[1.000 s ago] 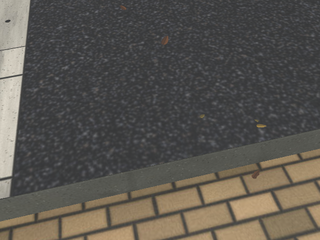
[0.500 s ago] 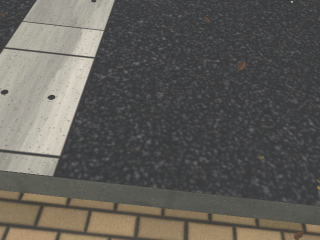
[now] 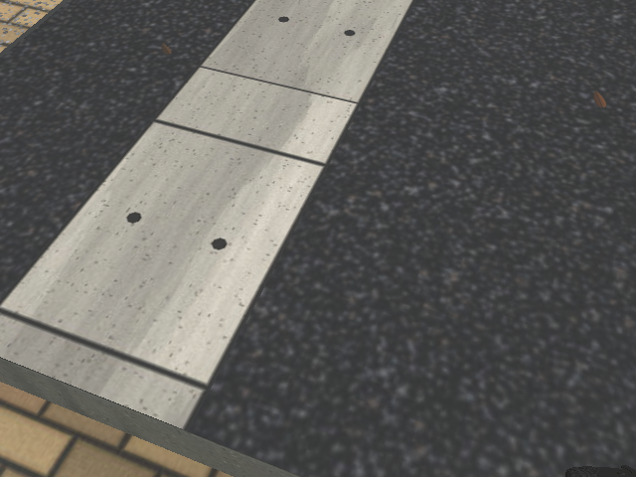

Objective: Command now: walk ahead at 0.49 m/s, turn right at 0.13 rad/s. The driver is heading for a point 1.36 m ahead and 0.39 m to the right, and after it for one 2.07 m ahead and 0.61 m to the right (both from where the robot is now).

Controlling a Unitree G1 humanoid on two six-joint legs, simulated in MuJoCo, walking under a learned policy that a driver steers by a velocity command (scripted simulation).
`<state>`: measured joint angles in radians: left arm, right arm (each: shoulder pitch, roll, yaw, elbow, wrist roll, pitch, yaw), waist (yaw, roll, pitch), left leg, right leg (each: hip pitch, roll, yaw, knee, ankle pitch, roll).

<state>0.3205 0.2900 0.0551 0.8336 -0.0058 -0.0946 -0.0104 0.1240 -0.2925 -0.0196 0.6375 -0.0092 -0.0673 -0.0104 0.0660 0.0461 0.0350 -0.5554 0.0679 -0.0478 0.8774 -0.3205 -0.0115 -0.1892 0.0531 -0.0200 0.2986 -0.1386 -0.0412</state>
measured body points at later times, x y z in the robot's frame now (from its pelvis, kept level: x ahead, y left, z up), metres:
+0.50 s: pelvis +0.20 +0.00 +0.00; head +0.22 +0.00 +0.45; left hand +0.46 +0.16 -0.09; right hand +0.09 -0.25 -0.13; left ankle +0.16 +0.14 -0.75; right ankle +0.17 -0.12 -0.45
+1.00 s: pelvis +0.47 -0.23 +0.15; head +0.48 -0.26 +0.60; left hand +0.59 +0.01 +0.02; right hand +0.54 -0.53 +0.08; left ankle +0.68 -0.13 -0.38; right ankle +0.41 -0.23 -0.56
